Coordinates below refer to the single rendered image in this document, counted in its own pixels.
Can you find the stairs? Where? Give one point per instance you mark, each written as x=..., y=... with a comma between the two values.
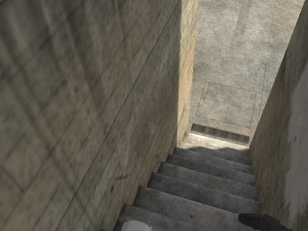
x=203, y=186

